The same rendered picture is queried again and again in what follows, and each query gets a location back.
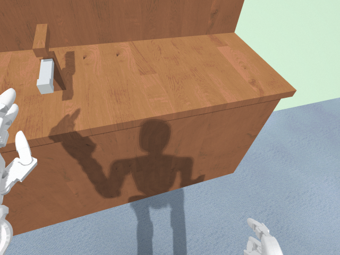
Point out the robot left hand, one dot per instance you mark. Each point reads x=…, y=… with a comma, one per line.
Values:
x=19, y=168

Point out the left robot forearm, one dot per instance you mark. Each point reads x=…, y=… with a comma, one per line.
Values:
x=6, y=230

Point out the counter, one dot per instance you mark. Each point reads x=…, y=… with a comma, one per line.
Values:
x=149, y=96

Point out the robot right hand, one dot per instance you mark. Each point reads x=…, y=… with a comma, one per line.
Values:
x=268, y=244

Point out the tap lever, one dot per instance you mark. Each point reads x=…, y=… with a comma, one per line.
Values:
x=46, y=74

